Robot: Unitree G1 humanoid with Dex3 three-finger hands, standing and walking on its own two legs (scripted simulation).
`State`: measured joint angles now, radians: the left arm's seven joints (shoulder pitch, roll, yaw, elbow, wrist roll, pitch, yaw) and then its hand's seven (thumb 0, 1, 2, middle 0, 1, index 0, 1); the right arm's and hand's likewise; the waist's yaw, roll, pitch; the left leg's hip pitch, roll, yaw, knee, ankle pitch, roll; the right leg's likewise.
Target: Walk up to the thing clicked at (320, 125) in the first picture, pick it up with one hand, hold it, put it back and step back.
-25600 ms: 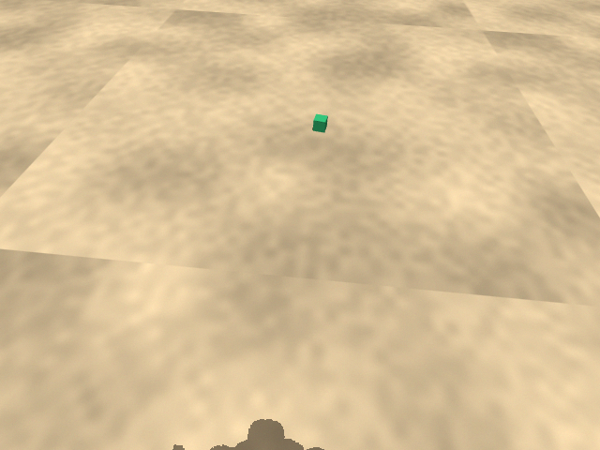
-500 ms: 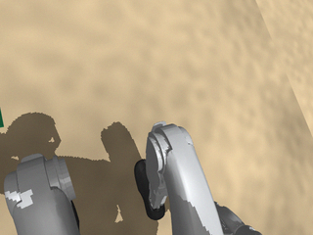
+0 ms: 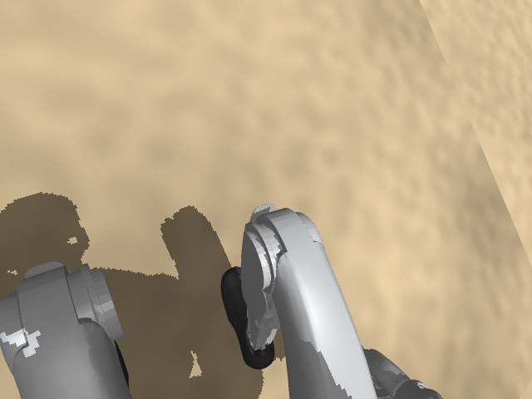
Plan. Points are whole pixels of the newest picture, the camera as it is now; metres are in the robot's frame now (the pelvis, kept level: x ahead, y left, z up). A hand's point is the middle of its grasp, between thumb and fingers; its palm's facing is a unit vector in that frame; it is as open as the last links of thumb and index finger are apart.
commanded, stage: open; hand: left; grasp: from above
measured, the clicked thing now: out of the picture +0.44 +0.32 -0.26
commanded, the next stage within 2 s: withdraw in 0.64 s
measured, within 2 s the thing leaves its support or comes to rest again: rests again in 1.12 s
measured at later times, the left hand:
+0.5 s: hand out of the picture +0.43 +0.32 -0.23, palm faces -0.47 -0.11 -0.87, open 13.9 cm
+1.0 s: hand out of the picture +0.45 +0.31 -0.21, palm faces -0.32 -0.10 -0.94, open 14.0 cm
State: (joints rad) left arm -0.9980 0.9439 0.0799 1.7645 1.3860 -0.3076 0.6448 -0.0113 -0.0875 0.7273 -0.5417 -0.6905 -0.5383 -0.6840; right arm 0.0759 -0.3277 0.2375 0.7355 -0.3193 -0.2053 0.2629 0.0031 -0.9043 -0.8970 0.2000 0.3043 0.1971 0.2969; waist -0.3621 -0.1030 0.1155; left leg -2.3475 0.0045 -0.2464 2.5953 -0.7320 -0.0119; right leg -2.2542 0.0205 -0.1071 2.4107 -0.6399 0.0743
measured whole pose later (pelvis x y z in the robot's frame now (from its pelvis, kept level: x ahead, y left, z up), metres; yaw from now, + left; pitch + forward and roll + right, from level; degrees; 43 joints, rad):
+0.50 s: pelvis +0.00 +0.00 +0.00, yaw +0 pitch +27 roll -13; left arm -0.99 0.96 0.13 1.73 1.35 -0.28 0.61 0.00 -0.49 1.02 -0.17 -0.87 -0.14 -0.90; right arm 0.08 -0.34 0.22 0.71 -0.30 -0.21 0.28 0.00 -0.90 -0.90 0.20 0.30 0.20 0.30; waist -0.37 -0.10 0.14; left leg -2.35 0.00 -0.25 2.59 -0.74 -0.01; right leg -2.26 0.02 -0.11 2.40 -0.64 0.08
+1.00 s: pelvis +0.00 +0.00 +0.01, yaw +0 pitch +29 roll -13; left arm -0.99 0.88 0.15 1.64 1.34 -0.20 0.70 0.00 -0.51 0.98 -0.09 -1.02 -0.10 -1.00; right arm 0.10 -0.34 0.20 0.72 -0.29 -0.24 0.32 0.00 -0.90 -0.89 0.20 0.30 0.20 0.30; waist -0.35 -0.09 0.10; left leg -2.35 0.01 -0.24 2.57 -0.73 -0.02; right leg -2.27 0.02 -0.11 2.38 -0.64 0.07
